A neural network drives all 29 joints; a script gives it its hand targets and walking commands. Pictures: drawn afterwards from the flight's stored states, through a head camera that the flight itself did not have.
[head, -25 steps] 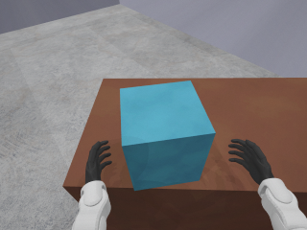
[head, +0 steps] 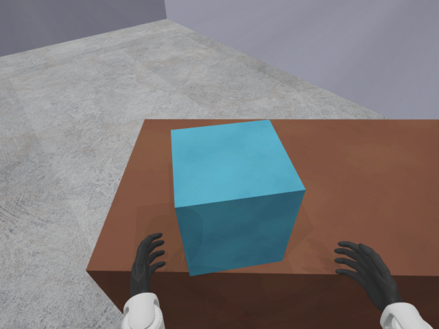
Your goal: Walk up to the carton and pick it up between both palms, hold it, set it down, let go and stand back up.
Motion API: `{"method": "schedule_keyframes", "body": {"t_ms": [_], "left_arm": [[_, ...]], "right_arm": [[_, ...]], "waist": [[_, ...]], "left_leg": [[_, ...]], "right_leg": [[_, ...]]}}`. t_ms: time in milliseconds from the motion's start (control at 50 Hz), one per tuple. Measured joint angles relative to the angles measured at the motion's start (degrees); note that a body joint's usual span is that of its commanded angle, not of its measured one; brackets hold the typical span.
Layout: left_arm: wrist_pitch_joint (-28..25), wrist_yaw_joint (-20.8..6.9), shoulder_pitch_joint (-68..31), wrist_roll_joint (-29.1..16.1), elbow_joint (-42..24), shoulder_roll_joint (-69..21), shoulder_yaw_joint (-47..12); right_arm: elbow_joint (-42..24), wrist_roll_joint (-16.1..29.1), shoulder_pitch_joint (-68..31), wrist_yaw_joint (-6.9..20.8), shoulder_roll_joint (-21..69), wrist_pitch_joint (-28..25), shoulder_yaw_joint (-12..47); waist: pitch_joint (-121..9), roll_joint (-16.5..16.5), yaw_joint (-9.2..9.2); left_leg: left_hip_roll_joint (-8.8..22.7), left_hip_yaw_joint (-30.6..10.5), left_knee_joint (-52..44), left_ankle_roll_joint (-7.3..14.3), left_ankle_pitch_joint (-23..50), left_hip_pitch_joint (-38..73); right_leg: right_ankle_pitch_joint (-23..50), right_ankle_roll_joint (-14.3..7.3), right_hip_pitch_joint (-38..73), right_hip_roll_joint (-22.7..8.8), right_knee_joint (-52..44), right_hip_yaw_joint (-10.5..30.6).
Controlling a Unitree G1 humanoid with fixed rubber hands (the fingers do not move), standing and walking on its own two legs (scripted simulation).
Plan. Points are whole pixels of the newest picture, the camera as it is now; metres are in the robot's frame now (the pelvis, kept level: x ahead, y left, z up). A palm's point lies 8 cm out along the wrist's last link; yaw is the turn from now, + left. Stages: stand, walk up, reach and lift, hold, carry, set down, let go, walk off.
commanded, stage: set down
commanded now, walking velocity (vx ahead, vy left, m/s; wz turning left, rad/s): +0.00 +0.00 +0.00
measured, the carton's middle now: (229, 198) +0.40 +0.03 +0.02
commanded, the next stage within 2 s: let go in 1.32 s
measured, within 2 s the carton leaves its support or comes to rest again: neither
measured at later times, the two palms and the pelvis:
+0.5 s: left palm (125, 305) +0.19 +0.21 -0.03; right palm (371, 316) +0.20 -0.22 -0.03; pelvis +0.02 +0.01 +0.01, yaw -1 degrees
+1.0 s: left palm (107, 316) +0.17 +0.25 -0.06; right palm (352, 324) +0.19 -0.19 -0.06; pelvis +0.03 +0.03 +0.01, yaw +0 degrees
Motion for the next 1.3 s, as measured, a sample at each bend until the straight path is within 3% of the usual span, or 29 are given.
{"method": "schedule_keyframes", "body": {"t_ms": [560,920,1300], "left_arm": [[-1.7,-5.7,4.6,-1.8,9.0,7.2,1.1],[0.3,-10.1,6.9,-2.0,12.8,10.5,1.1],[5.0,-14.7,2.0,-1.9,19.2,13.1,2.2]], "right_arm": [[1.4,-9.4,7.1,-2.0,5.4,2.8,-2.7],[3.1,-16.4,9.4,-5.1,8.7,4.9,-4.8],[6.4,-21.9,7.1,-9.4,11.7,7.5,-6.3]], "waist": [[0.5,-0.7,-0.14],[0.6,0.3,-0.54],[2.7,1.1,-1.49]], "left_leg": [[-0.6,0.9,-4.1,1.1,0.1,4.1],[-1.3,0.3,-4.6,2.1,-1.0,6.9],[-1.8,0.4,-2.7,2.9,-2.0,7.0]], "right_leg": [[1.4,1.2,4.6,-0.5,-5.7,1.3],[1.9,2.2,9.3,-1.1,-9.9,0.7],[1.3,3.1,9.8,-1.8,-8.8,0.6]]}}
